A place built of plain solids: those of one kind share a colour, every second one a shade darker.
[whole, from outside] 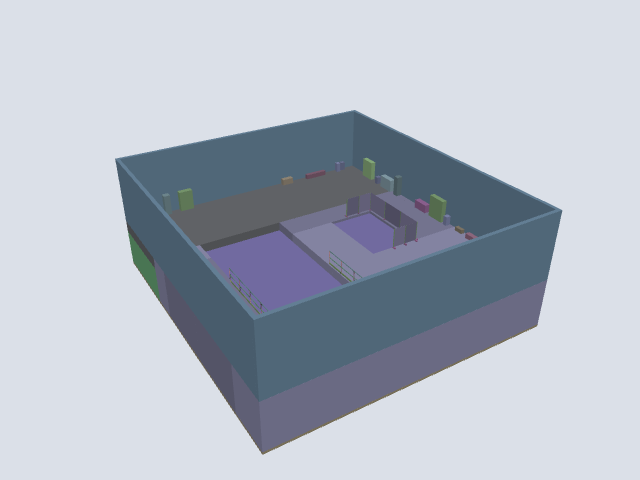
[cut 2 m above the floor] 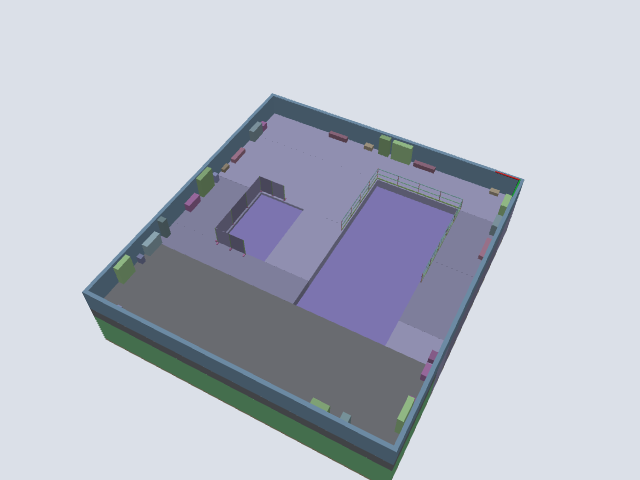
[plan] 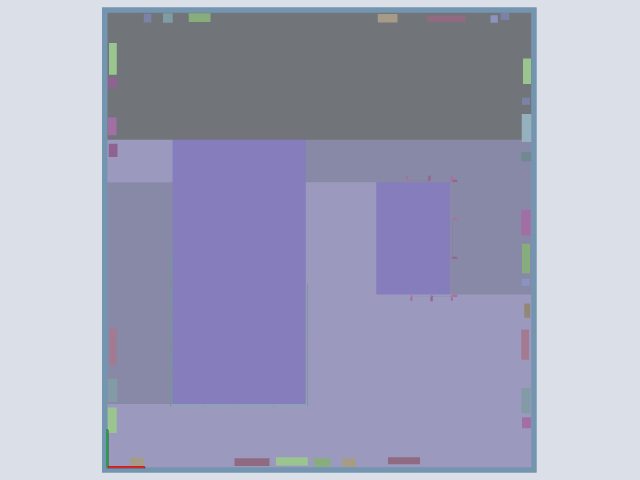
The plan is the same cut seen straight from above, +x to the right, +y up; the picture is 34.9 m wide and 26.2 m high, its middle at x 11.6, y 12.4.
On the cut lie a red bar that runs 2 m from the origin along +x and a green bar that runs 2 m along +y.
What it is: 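A town's swimming bath, shut for a repair, its basins drained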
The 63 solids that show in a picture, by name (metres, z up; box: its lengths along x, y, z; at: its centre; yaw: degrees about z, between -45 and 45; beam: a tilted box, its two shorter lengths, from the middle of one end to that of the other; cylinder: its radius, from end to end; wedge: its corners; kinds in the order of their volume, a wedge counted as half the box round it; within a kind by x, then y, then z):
{
 "surround_1": {"box": [3.85, 5.97, 4.1], "at": [1.62, 6.44, -2.05]},
 "surround_2": {"box": [3.85, 6.13, 4.1], "at": [1.62, 12.49, -2.05]},
 "surround_3": {"box": [3.85, 2.32, 4.1], "at": [1.62, 16.71, -2.05]},
 "surround_4": {"box": [23.73, 3.75, 4.1], "at": [11.57, 1.57, -2.05]},
 "surround_5": {"box": [3.85, 6.13, 4.1], "at": [12.75, 12.49, -2.05]},
 "surround_6": {"box": [12.61, 5.97, 4.1], "at": [17.13, 6.44, -2.05]},
 "surround_7": {"box": [12.61, 2.32, 4.1], "at": [17.13, 16.71, -2.05]},
 "surround_8": {"box": [4.7, 6.13, 4.1], "at": [21.08, 12.49, -2.05]},
 "surround_under_1": {"box": [23.73, 7.23, 3.1], "at": [11.57, 21.49, -2.55]},
 "floor_1": {"wedge": [[3.55, 3.45, -4.1], [3.55, 3.45, -0.78], [3.55, 17.87, -4.1], [3.55, 17.87, -0.76], [10.82, 3.45, -4.1], [10.82, 3.45, -0.78], [10.82, 17.87, -4.1], [10.82, 17.87, -0.76]]},
 "floor_2": {"box": [4.06, 6.13, 3.88], "at": [16.7, 12.49, -2.16]},
 "wall_1": {"box": [0.3, 24.8, 5.77], "at": [-0.15, 12.4, 2.88]},
 "wall_2": {"box": [23.73, 0.3, 5.77], "at": [11.57, -0.15, 2.88]},
 "wall_3": {"box": [23.73, 0.3, 5.77], "at": [11.57, 24.95, 2.88]},
 "wall_4": {"box": [0.3, 24.8, 5.77], "at": [23.28, 12.4, 2.88]},
 "footing_1": {"box": [23.73, 25.4, 0.2], "at": [11.57, 12.4, -4.2]},
 "cupboard_1": {"box": [0.49, 1.39, 1.92], "at": [0.26, 2.56, 0.96]},
 "cupboard_2": {"box": [0.43, 1.74, 1.88], "at": [0.3, 22.29, 0.94]},
 "cupboard_3": {"box": [1.19, 0.48, 1.79], "at": [5.03, 24.53, 0.9]},
 "cupboard_4": {"box": [1.75, 0.45, 1.86], "at": [10.06, 0.31, 0.93]},
 "cupboard_5": {"box": [0.94, 0.47, 1.87], "at": [11.71, 0.25, 0.94]},
 "cupboard_6": {"box": [0.45, 1.6, 1.97], "at": [22.84, 11.39, 0.98]},
 "cupboard_7": {"box": [0.44, 1.4, 1.75], "at": [22.9, 21.61, 0.88]},
 "reel_1": {"box": [0.52, 1.28, 1.13], "at": [0.27, 4.19, 0.56]},
 "reel_2": {"box": [0.5, 1.42, 1.17], "at": [22.84, 3.63, 0.59]},
 "reel_3": {"box": [0.52, 1.53, 1.12], "at": [22.88, 18.51, 0.56]},
 "bench_1": {"box": [0.38, 2.0, 0.43], "at": [0.31, 6.58, 0.21]},
 "bench_2": {"box": [1.91, 0.42, 0.42], "at": [7.89, 0.28, 0.21]},
 "bench_3": {"box": [1.75, 0.38, 0.45], "at": [16.19, 0.35, 0.23]},
 "bench_4": {"box": [2.12, 0.38, 0.43], "at": [18.49, 24.48, 0.21]},
 "bench_5": {"box": [0.42, 1.67, 0.43], "at": [22.8, 6.69, 0.21]},
 "blocks_1": {"box": [0.47, 0.97, 0.72], "at": [0.26, 18.6, 0.36]},
 "blocks_2": {"box": [0.54, 0.52, 0.59], "at": [0.27, 20.98, 0.3]},
 "blocks_3": {"box": [0.48, 0.72, 0.53], "at": [0.3, 17.29, 0.26]},
 "blocks_4": {"box": [0.52, 1.41, 0.74], "at": [22.85, 13.35, 0.37]},
 "blocks_5": {"box": [0.49, 0.6, 0.64], "at": [22.87, 2.42, 0.32]},
 "chair_1": {"box": [0.54, 0.53, 1.81], "at": [3.29, 24.52, 0.9]},
 "chair_2": {"box": [0.55, 0.5, 1.83], "at": [22.86, 16.95, 0.92]},
 "drum_1": {"box": [0.42, 0.48, 0.62], "at": [2.19, 24.52, 0.31]},
 "drum_2": {"box": [0.4, 0.42, 0.86], "at": [21.1, 24.47, 0.43]},
 "drum_3": {"box": [0.46, 0.39, 0.77], "at": [21.7, 24.6, 0.39]},
 "drum_4": {"box": [0.45, 0.38, 0.82], "at": [22.83, 10.1, 0.41]},
 "drum_5": {"box": [0.43, 0.39, 0.66], "at": [22.84, 19.97, 0.33]},
 "crates_1": {"box": [0.74, 0.46, 0.31], "at": [1.61, 0.3, 0.16]},
 "crates_2": {"box": [0.76, 0.48, 0.39], "at": [13.19, 0.25, 0.2]},
 "crates_3": {"box": [1.07, 0.46, 0.55], "at": [15.29, 24.51, 0.28]},
 "crates_4": {"box": [0.34, 0.77, 0.35], "at": [22.91, 8.54, 0.17]},
 "guard_panel_1": {"box": [1.23, 0.02, 1.66], "at": [16.94, 15.66, 0.91]},
 "guard_panel_2": {"box": [1.11, 0.02, 1.66], "at": [17.12, 9.31, 0.91]},
 "guard_panel_3": {"box": [1.23, 0.02, 1.66], "at": [18.2, 15.66, 0.91]},
 "guard_panel_4": {"box": [1.11, 0.02, 1.66], "at": [18.26, 9.31, 0.91]},
 "guard_panel_5": {"box": [0.02, 2.08, 1.66], "at": [18.84, 10.38, 0.91]},
 "guard_panel_6": {"box": [0.02, 2.08, 1.66], "at": [18.84, 12.49, 0.91]},
 "guard_panel_7": {"box": [0.02, 2.08, 1.66], "at": [18.84, 14.6, 0.91]},
 "guard_toe_1": {"box": [0.03, 8.45, 0.15], "at": [3.44, 7.55, 0.07]},
 "guard_toe_2": {"box": [7.53, 0.03, 0.15], "at": [7.18, 3.34, 0.07]},
 "guard_toe_3": {"box": [0.03, 6.71, 0.15], "at": [10.93, 6.68, 0.07]},
 "guard_rail_mid_1": {"box": [0.048, 8.45, 0.048], "at": [3.44, 7.55, 0.59]},
 "guard_rail_mid_2": {"box": [7.53, 0.048, 0.048], "at": [7.18, 3.34, 0.59]},
 "guard_rail_mid_3": {"box": [0.048, 6.71, 0.048], "at": [10.93, 6.68, 0.59]},
 "guard_rail_top_1": {"box": [0.048, 8.45, 0.048], "at": [3.44, 7.55, 1.15]},
 "guard_rail_top_2": {"box": [7.53, 0.048, 0.048], "at": [7.18, 3.34, 1.15]},
 "guard_rail_top_3": {"box": [0.048, 6.71, 0.048], "at": [10.93, 6.68, 1.15]}
}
